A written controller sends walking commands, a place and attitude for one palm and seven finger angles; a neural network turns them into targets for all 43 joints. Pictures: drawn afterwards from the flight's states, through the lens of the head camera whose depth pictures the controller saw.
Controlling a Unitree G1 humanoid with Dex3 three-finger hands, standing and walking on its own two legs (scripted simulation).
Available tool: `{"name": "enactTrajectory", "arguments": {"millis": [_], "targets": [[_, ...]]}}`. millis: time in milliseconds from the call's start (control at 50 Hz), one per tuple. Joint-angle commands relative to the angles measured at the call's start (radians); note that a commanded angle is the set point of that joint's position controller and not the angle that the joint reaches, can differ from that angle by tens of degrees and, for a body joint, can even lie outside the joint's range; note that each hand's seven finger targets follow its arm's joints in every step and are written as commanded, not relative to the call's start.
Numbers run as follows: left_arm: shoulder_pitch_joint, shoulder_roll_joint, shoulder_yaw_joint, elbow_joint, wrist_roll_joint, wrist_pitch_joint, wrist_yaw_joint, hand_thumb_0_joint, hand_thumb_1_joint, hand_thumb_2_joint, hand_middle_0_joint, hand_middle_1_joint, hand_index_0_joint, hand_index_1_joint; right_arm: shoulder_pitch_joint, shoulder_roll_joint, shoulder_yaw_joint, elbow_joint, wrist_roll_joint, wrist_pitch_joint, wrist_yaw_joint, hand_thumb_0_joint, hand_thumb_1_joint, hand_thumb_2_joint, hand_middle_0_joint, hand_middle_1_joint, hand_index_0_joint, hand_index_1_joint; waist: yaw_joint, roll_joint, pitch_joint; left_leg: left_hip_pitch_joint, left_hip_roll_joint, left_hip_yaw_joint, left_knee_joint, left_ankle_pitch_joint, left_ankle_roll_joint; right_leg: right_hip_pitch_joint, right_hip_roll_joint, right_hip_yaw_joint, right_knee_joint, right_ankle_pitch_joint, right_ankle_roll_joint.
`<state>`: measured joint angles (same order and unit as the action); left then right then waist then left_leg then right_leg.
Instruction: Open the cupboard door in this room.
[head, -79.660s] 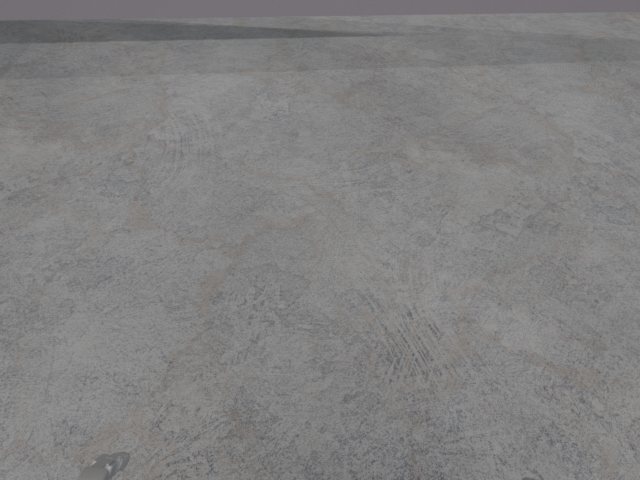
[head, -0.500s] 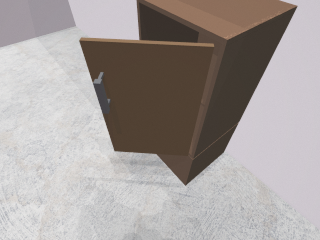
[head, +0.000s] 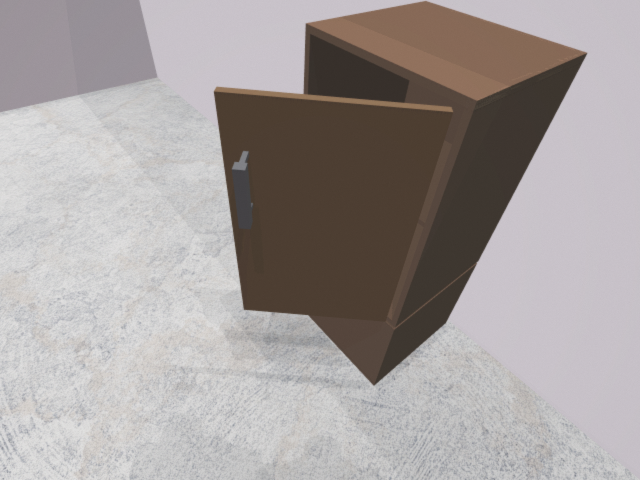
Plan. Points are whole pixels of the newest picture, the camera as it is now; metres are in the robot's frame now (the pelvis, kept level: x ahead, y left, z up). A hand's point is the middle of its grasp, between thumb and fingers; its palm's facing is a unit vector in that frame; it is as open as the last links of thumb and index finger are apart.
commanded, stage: shuffle to correct the standing spot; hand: left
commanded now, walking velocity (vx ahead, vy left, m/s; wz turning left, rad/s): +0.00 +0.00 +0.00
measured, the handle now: (245, 190) +0.58 +0.18 +0.04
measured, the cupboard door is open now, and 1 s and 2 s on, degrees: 47 47 47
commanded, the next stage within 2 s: come to a stop and stand still in 0.60 s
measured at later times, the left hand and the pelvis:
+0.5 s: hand out of the picture -0.05 +0.16 -0.17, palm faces -0.01 -0.99 -0.13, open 7.4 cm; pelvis -0.01 +0.00 +0.00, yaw -3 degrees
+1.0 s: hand out of the picture +0.05 +0.16 -0.20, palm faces +0.01 -0.99 -0.11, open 7.3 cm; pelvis +0.05 +0.01 -0.01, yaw -3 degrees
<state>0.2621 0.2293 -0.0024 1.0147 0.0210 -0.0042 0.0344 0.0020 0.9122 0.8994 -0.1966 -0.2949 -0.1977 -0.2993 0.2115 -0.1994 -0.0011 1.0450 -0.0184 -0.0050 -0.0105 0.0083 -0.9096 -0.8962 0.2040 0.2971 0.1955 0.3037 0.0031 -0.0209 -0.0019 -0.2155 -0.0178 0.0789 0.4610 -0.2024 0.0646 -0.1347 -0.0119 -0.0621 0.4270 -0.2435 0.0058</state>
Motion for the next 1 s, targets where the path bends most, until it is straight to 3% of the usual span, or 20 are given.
{"name": "enactTrajectory", "arguments": {"millis": [0, 60, 160, 280, 400, 460, 480, 520, 540, 560, 580, 620, 700, 760, 780, 800, 820, 860, 920, 980], "targets": [[0.056, 0.087, 0.019, -0.022, 0.002, -0.005, 0.001, 0.000, 0.900, 0.900, -0.200, -0.300, -0.200, -0.300, 0.014, -0.150, -0.028, -0.042, -0.001, -0.020, -0.009, 0.000, -0.900, -0.900, 0.200, 0.300, 0.200, 0.300, 0.009, 0.057, 0.071, -0.075, 0.146, -0.202, -0.214, -0.163, -0.008, -0.039, -0.083, 0.084, -0.062, 0.003, -0.028], [0.078, 0.069, 0.015, -0.011, 0.004, -0.002, 0.003, 0.000, 0.900, 0.900, -0.200, -0.300, -0.200, -0.300, 0.033, -0.137, -0.029, -0.033, 0.001, -0.018, -0.008, 0.000, -0.900, -0.900, 0.200, 0.300, 0.200, 0.300, 0.009, 0.034, 0.077, -0.085, 0.150, -0.211, -0.237, -0.199, -0.008, -0.039, -0.083, 0.075, -0.056, -0.001, -0.022], [0.145, 0.016, 0.014, 0.019, 0.017, 0.019, -0.005, 0.000, 0.900, 0.900, -0.200, -0.300, -0.200, -0.300, 0.080, -0.143, -0.044, -0.001, 0.000, 0.001, -0.016, 0.000, -0.900, -0.900, 0.200, 0.300, 0.200, 0.300, 0.000, 0.094, 0.095, -0.088, 0.221, -0.309, -0.339, -0.508, 0.019, -0.108, -0.023, 0.007, 0.066, -0.154, -0.013], [0.153, -0.021, 0.029, 0.004, 0.014, 0.040, -0.025, 0.000, 0.900, 0.900, -0.200, -0.300, -0.200, -0.300, 0.134, -0.148, -0.064, 0.018, -0.006, -0.001, -0.033, 0.000, -0.900, -0.900, 0.200, 0.300, 0.200, 0.300, -0.020, 0.107, 0.112, -0.037, 0.321, -0.376, -0.361, -0.452, 0.105, -0.251, -0.039, 0.043, 0.309, -0.207, -0.030], [0.186, -0.060, 0.038, 0.010, 0.009, 0.038, -0.033, 0.000, 0.900, 0.900, -0.200, -0.300, -0.200, -0.300, 0.145, -0.133, -0.074, 0.037, -0.011, -0.008, -0.040, 0.000, -0.900, -0.900, 0.200, 0.300, 0.200, 0.300, -0.013, 0.096, 0.079, -0.057, 0.309, -0.278, -0.329, -0.354, 0.091, -0.163, -0.037, 0.019, 0.199, -0.176, -0.030], [0.282, -0.072, 0.045, 0.048, 0.011, 0.034, -0.031, 0.000, 0.900, 0.900, -0.200, -0.300, -0.200, -0.300, 0.135, -0.117, -0.077, 0.045, -0.008, 0.000, -0.038, 0.000, -0.900, -0.900, 0.200, 0.300, 0.200, 0.300, 0.021, 0.059, 0.070, -0.166, 0.237, -0.183, -0.236, -0.397, 0.031, 0.036, 0.003, -0.028, -0.021, -0.087, -0.042], [0.313, -0.054, 0.051, 0.058, 0.014, 0.030, -0.025, 0.000, 0.900, 0.900, -0.200, -0.300, -0.200, -0.300, 0.133, -0.089, -0.075, 0.042, -0.005, 0.001, -0.035, 0.000, -0.900, -0.900, 0.200, 0.300, 0.200, 0.300, 0.031, 0.009, 0.077, -0.239, 0.180, -0.133, -0.142, -0.403, 0.002, 0.100, -0.032, 0.025, -0.090, -0.135, -0.062], [0.335, 0.041, 0.069, 0.056, 0.016, 0.020, -0.002, 0.000, 0.900, 0.900, -0.200, -0.300, -0.200, -0.300, 0.092, 0.006, -0.051, 0.001, 0.002, 0.005, -0.020, 0.000, -0.900, -0.900, 0.200, 0.300, 0.200, 0.300, 0.050, -0.274, 0.139, -0.436, 0.022, 0.073, 0.242, -0.316, -0.047, 0.082, -0.295, 0.400, -0.315, -0.486, -0.189], [0.306, 0.031, 0.068, 0.045, 0.007, 0.011, 0.005, 0.000, 0.900, 0.900, -0.200, -0.300, -0.200, -0.300, 0.033, -0.017, -0.058, -0.019, -0.005, 0.005, -0.013, 0.000, -0.900, -0.900, 0.200, 0.300, 0.200, 0.300, 0.049, -0.182, 0.165, -0.412, 0.051, 0.022, 0.430, -0.306, -0.034, -0.030, -0.333, 0.431, -0.349, -0.488, -0.227], [0.261, 0.015, 0.067, 0.036, 0.006, -0.004, 0.006, 0.000, 0.900, 0.900, -0.200, -0.300, -0.200, -0.300, 0.051, -0.012, -0.065, -0.014, -0.005, 0.004, -0.007, 0.000, -0.900, -0.900, 0.200, 0.300, 0.200, 0.300, 0.013, -0.135, 0.167, -0.433, 0.072, -0.008, 0.525, -0.257, -0.030, -0.035, -0.300, 0.387, -0.334, -0.417, -0.225], [0.238, 0.007, 0.064, 0.033, 0.004, -0.014, 0.004, 0.000, 0.900, 0.900, -0.200, -0.300, -0.200, -0.300, 0.072, -0.007, -0.065, -0.003, -0.005, 0.003, -0.002, 0.000, -0.900, -0.900, 0.200, 0.300, 0.200, 0.300, -0.004, -0.068, 0.139, -0.414, 0.082, -0.010, 0.578, -0.216, -0.033, -0.038, -0.281, 0.335, -0.307, -0.336, -0.220], [0.191, -0.008, 0.058, 0.024, 0.008, -0.028, 0.004, 0.000, 0.900, 0.900, -0.200, -0.300, -0.200, -0.300, 0.097, 0.014, -0.067, -0.001, -0.004, 0.004, 0.007, 0.000, -0.900, -0.900, 0.200, 0.300, 0.200, 0.300, -0.026, -0.037, 0.142, -0.382, 0.098, -0.004, 0.572, -0.168, -0.043, -0.062, -0.241, 0.220, -0.282, -0.193, -0.201], [0.194, 0.002, 0.061, 0.032, 0.016, -0.034, 0.001, 0.000, 0.900, 0.900, -0.200, -0.300, -0.200, -0.300, 0.081, 0.044, -0.060, -0.031, 0.001, -0.011, 0.007, 0.000, -0.900, -0.900, 0.200, 0.300, 0.200, 0.300, -0.009, -0.072, 0.143, -0.248, 0.103, 0.008, 0.323, -0.184, -0.049, -0.108, -0.239, 0.178, -0.225, -0.091, -0.199], [0.177, -0.030, 0.049, 0.038, 0.004, -0.021, -0.001, 0.000, 0.900, 0.900, -0.200, -0.300, -0.200, -0.300, 0.195, 0.064, -0.037, 0.020, 0.002, -0.029, -0.011, 0.000, -0.900, -0.900, 0.200, 0.300, 0.200, 0.300, -0.036, -0.012, 0.102, 0.017, 0.064, 0.026, 0.019, 0.019, -0.064, -0.161, -0.143, 0.084, -0.042, 0.054, -0.117], [0.211, -0.069, 0.041, 0.042, 0.000, -0.016, -0.001, 0.000, 0.900, 0.900, -0.200, -0.300, -0.200, -0.300, 0.240, 0.011, -0.042, 0.035, 0.002, -0.042, -0.020, 0.000, -0.900, -0.900, 0.200, 0.300, 0.200, 0.300, -0.027, 0.135, 0.058, 0.094, 0.155, -0.106, -0.053, 0.183, -0.037, -0.184, -0.081, 0.049, 0.078, 0.054, -0.063], [0.240, -0.092, 0.034, 0.042, -0.008, -0.010, 0.000, 0.000, 0.900, 0.900, -0.200, -0.300, -0.200, -0.300, 0.237, -0.051, -0.049, 0.032, 0.002, -0.041, -0.031, 0.000, -0.900, -0.900, 0.200, 0.300, 0.200, 0.300, -0.002, 0.237, 0.027, 0.091, 0.300, -0.256, -0.108, 0.317, 0.031, -0.189, -0.047, -0.001, 0.120, -0.082, -0.012], [0.243, -0.095, 0.028, 0.039, -0.004, -0.003, 0.004, 0.000, 0.900, 0.900, -0.200, -0.300, -0.200, -0.300, 0.208, -0.079, -0.054, 0.022, 0.004, -0.032, -0.038, 0.000, -0.900, -0.900, 0.200, 0.300, 0.200, 0.300, 0.011, 0.209, 0.035, 0.031, 0.355, -0.292, -0.121, 0.417, 0.083, -0.135, -0.048, 0.003, 0.144, -0.170, 0.003], [0.214, -0.096, 0.027, 0.050, -0.001, 0.014, 0.012, 0.000, 0.900, 0.900, -0.200, -0.300, -0.200, -0.300, 0.140, -0.057, -0.040, 0.024, 0.003, -0.027, -0.047, 0.000, -0.900, -0.900, 0.200, 0.300, 0.200, 0.300, 0.020, 0.184, 0.091, -0.022, 0.310, -0.247, -0.135, 0.528, 0.079, -0.106, -0.054, 0.013, 0.151, -0.137, 0.004], [0.201, -0.060, 0.031, 0.033, -0.002, 0.023, 0.015, 0.000, 0.900, 0.900, -0.200, -0.300, -0.200, -0.300, 0.131, -0.064, -0.050, 0.017, 0.011, -0.023, -0.058, 0.000, -0.900, -0.900, 0.200, 0.300, 0.200, 0.300, 0.010, 0.143, 0.035, 0.104, 0.309, -0.197, -0.064, 0.844, 0.086, -0.129, -0.059, 0.025, 0.150, -0.082, 0.002], [0.147, -0.036, 0.048, -0.015, 0.002, 0.042, 0.009, 0.000, 0.900, 0.900, -0.200, -0.300, -0.200, -0.300, 0.128, -0.109, -0.074, 0.002, 0.007, -0.011, -0.063, 0.000, -0.900, -0.900, 0.200, 0.300, 0.200, 0.300, -0.011, 0.129, -0.028, 0.145, 0.363, -0.221, -0.071, 0.808, 0.134, -0.183, -0.046, 0.036, 0.288, -0.187, 0.000]]}}
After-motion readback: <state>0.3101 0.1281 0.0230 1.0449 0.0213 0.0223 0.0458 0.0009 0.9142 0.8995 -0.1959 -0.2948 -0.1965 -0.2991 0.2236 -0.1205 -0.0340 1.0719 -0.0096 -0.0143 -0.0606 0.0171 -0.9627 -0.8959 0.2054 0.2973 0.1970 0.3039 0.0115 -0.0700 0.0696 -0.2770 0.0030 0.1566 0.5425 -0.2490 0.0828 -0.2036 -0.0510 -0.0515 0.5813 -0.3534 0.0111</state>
